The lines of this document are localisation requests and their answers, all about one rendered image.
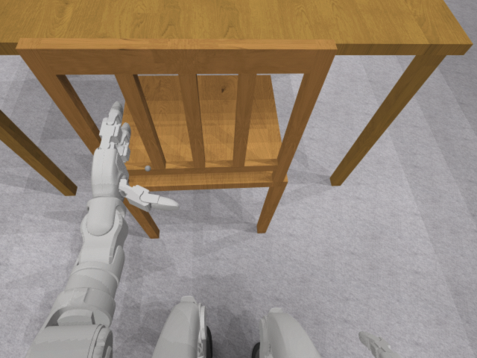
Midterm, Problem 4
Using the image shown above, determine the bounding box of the chair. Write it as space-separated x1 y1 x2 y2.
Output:
16 38 338 239

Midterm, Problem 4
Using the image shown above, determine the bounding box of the robot left hand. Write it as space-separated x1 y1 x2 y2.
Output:
91 101 180 212

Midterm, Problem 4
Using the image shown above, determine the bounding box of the robot right hand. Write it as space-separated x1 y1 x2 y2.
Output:
358 331 402 358

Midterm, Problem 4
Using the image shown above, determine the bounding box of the left robot forearm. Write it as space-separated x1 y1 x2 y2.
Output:
25 196 128 358

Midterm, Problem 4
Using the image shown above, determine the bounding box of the robot right thigh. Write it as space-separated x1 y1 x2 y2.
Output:
259 313 322 358

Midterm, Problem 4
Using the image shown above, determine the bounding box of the table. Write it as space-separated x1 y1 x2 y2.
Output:
0 0 473 196

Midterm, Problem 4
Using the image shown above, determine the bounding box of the robot left upper arm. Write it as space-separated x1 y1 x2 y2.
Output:
29 324 113 358

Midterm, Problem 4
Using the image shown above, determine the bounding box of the right robot shin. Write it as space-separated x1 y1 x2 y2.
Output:
259 308 282 358

